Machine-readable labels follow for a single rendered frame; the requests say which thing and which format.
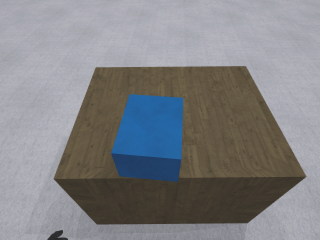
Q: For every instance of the pedestal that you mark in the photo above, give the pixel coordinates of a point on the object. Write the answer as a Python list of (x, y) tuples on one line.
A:
[(235, 160)]

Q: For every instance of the robot left hand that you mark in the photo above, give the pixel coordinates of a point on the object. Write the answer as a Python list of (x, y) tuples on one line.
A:
[(57, 234)]

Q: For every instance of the carton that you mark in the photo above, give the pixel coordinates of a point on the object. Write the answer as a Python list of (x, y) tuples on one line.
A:
[(148, 143)]

